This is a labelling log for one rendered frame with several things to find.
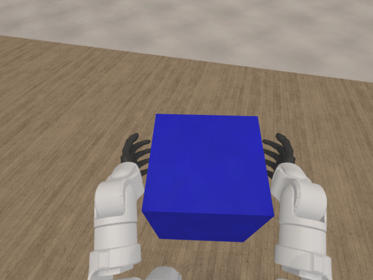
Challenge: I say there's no left robot thigh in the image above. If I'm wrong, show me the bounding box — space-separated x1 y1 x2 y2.
145 266 182 280

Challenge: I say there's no left robot forearm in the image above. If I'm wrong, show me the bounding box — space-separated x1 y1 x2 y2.
87 162 145 280

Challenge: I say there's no robot left hand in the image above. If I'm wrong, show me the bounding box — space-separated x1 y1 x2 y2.
121 133 151 176

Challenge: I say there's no carton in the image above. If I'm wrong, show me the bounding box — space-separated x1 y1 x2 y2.
142 114 274 242

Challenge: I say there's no robot right hand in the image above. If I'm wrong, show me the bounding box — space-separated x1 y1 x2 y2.
262 133 295 179

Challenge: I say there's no right robot forearm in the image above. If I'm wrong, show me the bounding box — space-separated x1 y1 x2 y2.
270 163 333 280

